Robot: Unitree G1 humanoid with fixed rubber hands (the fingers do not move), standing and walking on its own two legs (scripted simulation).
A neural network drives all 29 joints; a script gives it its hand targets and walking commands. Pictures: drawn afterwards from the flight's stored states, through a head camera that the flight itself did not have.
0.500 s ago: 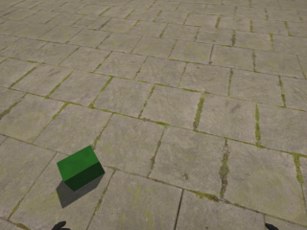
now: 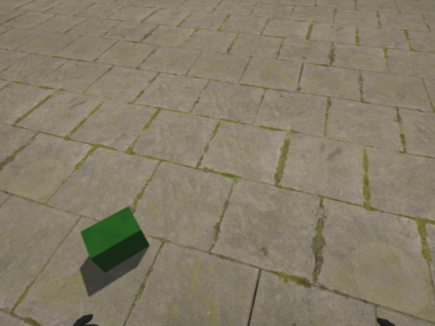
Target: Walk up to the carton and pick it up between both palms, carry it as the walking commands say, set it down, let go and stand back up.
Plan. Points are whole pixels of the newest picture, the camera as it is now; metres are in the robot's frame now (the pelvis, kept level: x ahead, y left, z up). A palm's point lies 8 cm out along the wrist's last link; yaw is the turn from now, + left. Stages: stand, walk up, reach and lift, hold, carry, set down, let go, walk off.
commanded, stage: walk up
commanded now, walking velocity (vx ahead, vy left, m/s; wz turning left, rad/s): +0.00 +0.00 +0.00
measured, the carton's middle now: (116, 239) +0.59 +0.55 -0.70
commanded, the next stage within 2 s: none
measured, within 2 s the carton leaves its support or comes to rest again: neither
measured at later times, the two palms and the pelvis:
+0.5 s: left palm out of the picture -0.02 +0.49 -0.10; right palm (326, 292) +0.21 -0.19 -0.11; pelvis +0.01 +0.10 -0.03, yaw +15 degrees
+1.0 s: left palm out of the picture -0.10 +0.58 -0.08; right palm (225, 227) +0.35 +0.02 -0.11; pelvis +0.07 +0.24 -0.03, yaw +28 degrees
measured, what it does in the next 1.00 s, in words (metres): steps to the left, turning left: left foot, then right foot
